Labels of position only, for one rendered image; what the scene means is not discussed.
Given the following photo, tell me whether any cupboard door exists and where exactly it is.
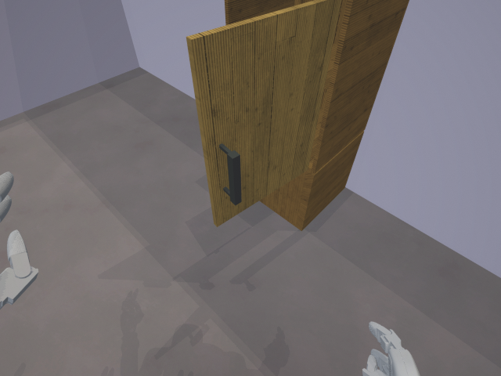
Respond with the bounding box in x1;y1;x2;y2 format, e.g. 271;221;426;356
186;0;341;227

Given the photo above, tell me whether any handle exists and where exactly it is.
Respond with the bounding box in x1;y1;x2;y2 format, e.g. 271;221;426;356
219;143;242;206

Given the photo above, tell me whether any left robot hand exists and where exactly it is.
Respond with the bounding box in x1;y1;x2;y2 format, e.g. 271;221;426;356
0;172;38;309

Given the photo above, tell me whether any right robot hand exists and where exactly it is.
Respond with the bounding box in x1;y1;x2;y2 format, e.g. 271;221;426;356
362;322;420;376

